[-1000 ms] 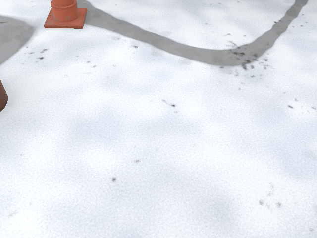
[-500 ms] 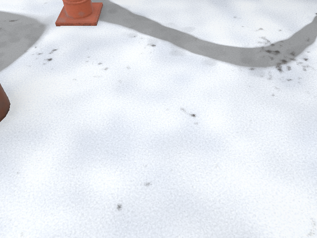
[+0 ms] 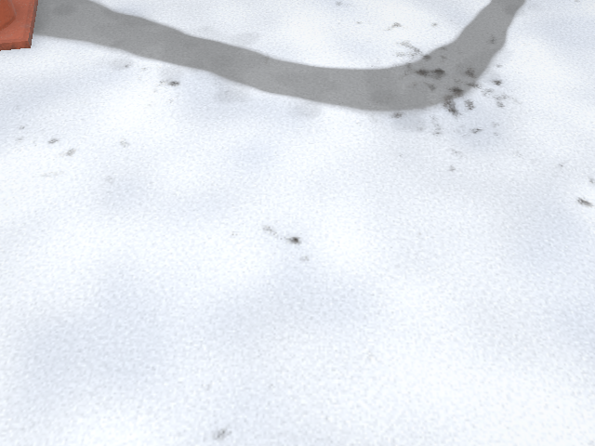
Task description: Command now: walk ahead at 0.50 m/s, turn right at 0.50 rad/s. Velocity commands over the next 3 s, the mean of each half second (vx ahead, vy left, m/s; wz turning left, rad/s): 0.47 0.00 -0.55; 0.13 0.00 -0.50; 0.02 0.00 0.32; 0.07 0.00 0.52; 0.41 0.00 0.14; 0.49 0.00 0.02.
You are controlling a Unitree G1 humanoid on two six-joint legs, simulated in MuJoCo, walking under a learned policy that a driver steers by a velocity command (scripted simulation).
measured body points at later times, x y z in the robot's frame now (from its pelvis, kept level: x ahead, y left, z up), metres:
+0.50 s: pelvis +0.27 -0.07 +0.01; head +0.31 -0.09 +0.46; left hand +0.42 +0.17 -0.11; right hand +0.38 -0.38 -0.09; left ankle +0.41 +0.09 -0.66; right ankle +0.26 -0.13 -0.74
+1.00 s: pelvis +0.40 -0.08 +0.00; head +0.44 -0.09 +0.45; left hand +0.68 +0.07 -0.10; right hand +0.38 -0.37 -0.10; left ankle +0.53 -0.03 -0.74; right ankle +0.32 -0.21 -0.69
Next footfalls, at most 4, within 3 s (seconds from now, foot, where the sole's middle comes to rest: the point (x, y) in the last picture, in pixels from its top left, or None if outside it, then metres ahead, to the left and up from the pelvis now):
0.26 right None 0.30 -0.13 -0.77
0.70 left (321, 406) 0.56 -0.05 -0.77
1.08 right None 0.36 -0.23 -0.77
1.40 left None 0.47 0.00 -0.77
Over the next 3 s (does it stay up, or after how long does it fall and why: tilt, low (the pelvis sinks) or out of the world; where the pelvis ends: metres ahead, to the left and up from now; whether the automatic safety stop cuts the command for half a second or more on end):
stays up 0.85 -0.06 -0.01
